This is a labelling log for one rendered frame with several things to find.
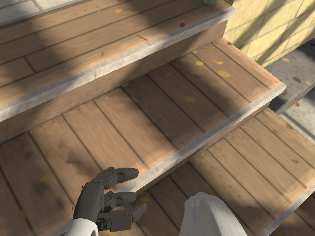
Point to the left robot forearm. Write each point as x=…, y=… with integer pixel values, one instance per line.
x=80, y=227

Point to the left robot hand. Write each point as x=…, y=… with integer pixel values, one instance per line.
x=94, y=205

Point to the robot right thigh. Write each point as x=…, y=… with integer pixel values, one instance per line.
x=207, y=215

